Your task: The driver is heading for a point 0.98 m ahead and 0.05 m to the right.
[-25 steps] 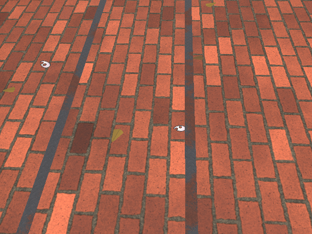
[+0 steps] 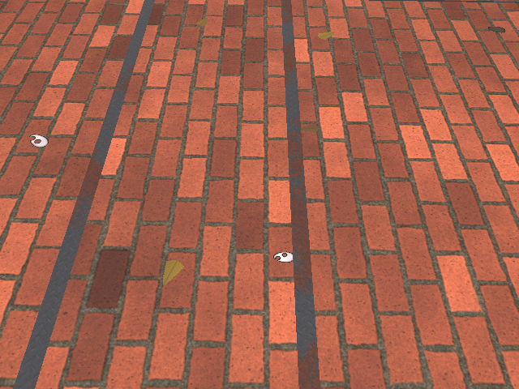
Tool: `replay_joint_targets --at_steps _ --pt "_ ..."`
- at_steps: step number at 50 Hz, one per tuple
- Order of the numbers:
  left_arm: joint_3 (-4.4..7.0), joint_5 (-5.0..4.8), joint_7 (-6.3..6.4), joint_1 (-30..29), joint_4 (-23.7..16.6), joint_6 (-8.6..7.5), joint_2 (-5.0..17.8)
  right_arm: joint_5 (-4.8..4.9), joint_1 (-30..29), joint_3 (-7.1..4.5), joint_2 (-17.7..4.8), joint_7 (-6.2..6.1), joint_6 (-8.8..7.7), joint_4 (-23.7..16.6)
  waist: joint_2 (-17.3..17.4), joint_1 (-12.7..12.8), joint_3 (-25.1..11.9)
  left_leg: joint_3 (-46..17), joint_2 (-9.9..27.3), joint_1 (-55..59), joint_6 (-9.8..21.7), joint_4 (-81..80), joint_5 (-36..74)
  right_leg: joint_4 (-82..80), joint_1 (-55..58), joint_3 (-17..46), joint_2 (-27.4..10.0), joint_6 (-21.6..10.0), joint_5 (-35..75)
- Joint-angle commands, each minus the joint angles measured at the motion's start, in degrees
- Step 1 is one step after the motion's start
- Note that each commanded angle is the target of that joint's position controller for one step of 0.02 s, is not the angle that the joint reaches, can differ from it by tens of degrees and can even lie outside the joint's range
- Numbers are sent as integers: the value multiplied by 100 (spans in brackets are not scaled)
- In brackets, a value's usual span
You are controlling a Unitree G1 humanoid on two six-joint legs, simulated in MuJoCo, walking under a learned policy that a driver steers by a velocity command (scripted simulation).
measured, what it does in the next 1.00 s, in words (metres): walks ahead: right foot, then right foot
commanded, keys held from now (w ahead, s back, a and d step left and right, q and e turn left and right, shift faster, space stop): w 1.00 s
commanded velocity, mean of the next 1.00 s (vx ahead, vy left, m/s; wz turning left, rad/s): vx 0.40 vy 0.00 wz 0.00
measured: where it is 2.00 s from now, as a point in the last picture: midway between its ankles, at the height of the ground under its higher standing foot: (259, 267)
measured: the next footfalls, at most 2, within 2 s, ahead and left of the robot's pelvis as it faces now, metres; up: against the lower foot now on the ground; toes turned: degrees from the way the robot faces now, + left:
right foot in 0.02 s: +0.05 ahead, -0.13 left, +0.00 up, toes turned +1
right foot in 0.76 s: +0.42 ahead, -0.09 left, +0.00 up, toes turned -4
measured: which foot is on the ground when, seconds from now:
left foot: down 0.00-0.76, up 0.78-1.00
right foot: up 0.00-0.00, down 0.02-0.30, up 0.32-0.74, down 0.76-1.00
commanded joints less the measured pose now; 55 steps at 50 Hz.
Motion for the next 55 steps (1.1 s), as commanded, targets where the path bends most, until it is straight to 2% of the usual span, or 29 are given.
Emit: replay_joint_targets --at_steps 1,2,3,5,6,7,8,12,14,15,16,17,18,19,21,24,28,32,35,37,38,39,40,41,42,44,46,49,55 --pt "24 77 26 881 158 -82 374 61 6 -183 -766 -21 56 -171 442 235 -21 -1453 1194 -873 65 -1199 -2665 -917 1044 85 -98 -175 57" --pt "55 92 28 924 150 -144 588 106 98 -210 -740 -10 104 -182 223 135 125 -1319 944 -911 -23 -1011 -2908 -1159 718 427 -298 -339 -1061" --pt "109 -18 8 877 198 -153 744 128 -6 -211 -672 17 146 -251 -404 98 509 -845 511 -906 -79 -642 -2870 -1614 -20 892 -414 -547 -2284" --pt "204 -80 4 1001 281 -214 868 25 -245 -199 -453 100 108 -333 -1298 213 727 -184 -22 -918 -190 1011 -1610 -2787 -120 2088 -1206 -864 -2925" --pt "245 -43 28 829 240 -231 876 -46 -169 -227 -488 127 77 -301 -1272 148 729 -231 81 -1020 -180 1634 -1346 -2965 -27 2234 -1446 -959 -2530" --pt "259 -31 38 749 200 -264 838 -91 -102 -284 -613 158 35 -291 -934 58 596 -342 184 -1190 -155 1937 -1435 -2928 186 2146 -1448 -978 -2088" --pt "275 -36 31 693 186 -308 829 -118 -20 -297 -580 190 -21 -266 -693 -12 449 -390 254 -1234 -144 2007 -1462 -2796 426 1930 -1336 -968 -1690" --pt "342 -56 -14 653 222 -388 798 -52 -123 -272 -352 188 -161 -338 -726 -31 370 -80 155 -313 -101 851 -1542 -2361 248 1251 -990 -916 -1143" --pt "380 -68 -35 602 199 -373 793 -8 530 -306 -349 129 -195 -79 -448 -271 310 71 -16 991 -69 -62 -1020 -1788 -421 1012 -788 -846 -1144" --pt "355 -48 -42 521 126 -404 650 -14 1071 -363 -520 74 -239 90 -78 -454 167 -403 312 1905 -30 -311 -1215 -1133 -1059 761 -573 -714 -1095" --pt "241 -85 -106 305 -96 -461 204 -67 1711 -478 -1040 8 -289 190 1199 -688 -17 -2327 1608 2669 246 -1207 -2592 549 -2045 -24 75 -438 -1031" --pt "265 -24 -148 -44 -370 -495 329 -30 2136 -585 -1452 30 -255 347 1777 -762 246 -3904 2538 2531 760 -1862 -3500 1658 -2995 -405 382 -437 -1348" --pt "339 96 -200 -310 -456 -498 636 -73 1700 -508 -1138 37 -239 264 961 -484 636 -3780 2529 1942 898 -1792 -3491 2343 -3060 1 -68 -521 -872" --pt "334 63 -273 -249 -399 -518 537 -61 1220 -443 -909 69 -264 106 629 -231 707 -3296 2233 1574 779 -1827 -3114 2476 -2918 93 -203 -523 -377" --pt "328 58 -359 -84 -293 -546 436 -12 905 -389 -753 52 -352 -4 529 -14 567 -2392 1800 1474 577 -1944 -1828 2402 -2621 0 -345 -388 275" --pt "320 78 -383 -306 -359 -479 360 -5 1281 -322 -606 25 -438 207 553 -21 393 -1575 1503 1686 563 -1757 88 2257 -2651 -246 -294 -199 747" --pt "224 36 -379 -1289 -777 -439 212 -12 1541 -272 -570 12 -451 350 629 -182 521 -1078 1373 1545 623 -1633 1264 1194 -2526 -483 -179 -41 1185" --pt "191 -20 -368 -1766 -1039 -428 286 -21 1628 -296 -705 -5 -460 439 728 -233 583 -914 1483 1550 596 -1557 1842 265 -1853 -632 -15 -215 1399" --pt "271 -21 -295 -1339 -994 -475 459 -31 1420 -330 -814 -24 -455 458 656 71 376 -745 1600 1825 452 -869 3410 -42 -1050 -670 200 -509 1102" --pt "419 17 -196 183 -494 -562 680 -24 1287 -351 -874 -16 -411 456 423 697 -426 -435 1298 1579 263 988 4064 -502 734 -783 492 -741 1085" --pt "542 153 -130 1137 -292 -612 1074 5 1322 -297 -706 7 -400 332 21 990 -1032 -274 1036 488 165 2603 2410 -640 2131 315 -498 -991 358" --pt "650 230 -142 1446 -281 -600 1622 173 1987 -183 -5 70 -382 221 -1272 611 -1710 -84 -8 -1404 -68 4807 -1916 -1362 3419 3292 -2226 -1721 -426" --pt "625 -24 -192 1002 -332 -515 1432 49 1655 -338 -591 71 -361 250 -574 587 -1539 -869 73 -1883 49 5360 -2069 -1981 2914 3997 -2094 -1758 -1009" --pt "522 -77 -199 301 -456 -516 1081 20 1105 -380 -666 89 -362 70 -306 315 -619 -846 424 -2142 97 5309 -1496 -2030 2082 3003 -1907 -1566 -1114" --pt "428 -73 -223 -24 -504 -568 734 -2 797 -360 -581 112 -393 7 -19 221 -216 -831 626 -1965 99 4966 -1086 -2238 1335 2343 -1639 -1420 -472" --pt "327 -71 -181 -75 -378 -656 431 -123 879 -355 -400 152 -282 57 -129 -118 -6 -816 859 -1356 8 4401 -866 -2417 533 1417 -1174 -1116 543" --pt "302 -59 -160 257 -230 -744 424 -151 915 -353 -284 201 -166 76 -121 -201 -37 -711 864 -1200 -82 4176 -814 -2477 400 1048 -1059 -1133 1196" --pt "323 -71 -152 581 -135 -780 612 -155 254 -363 -329 238 -62 -157 -108 -162 200 -573 995 -1763 -231 3656 -353 -2752 461 765 -985 -1177 1127" --pt "267 -80 -143 1213 -15 -765 585 -70 -1104 -315 -312 274 -73 -610 -104 170 420 -312 929 -2243 -415 2046 610 -2818 1067 360 -833 -1072 1876"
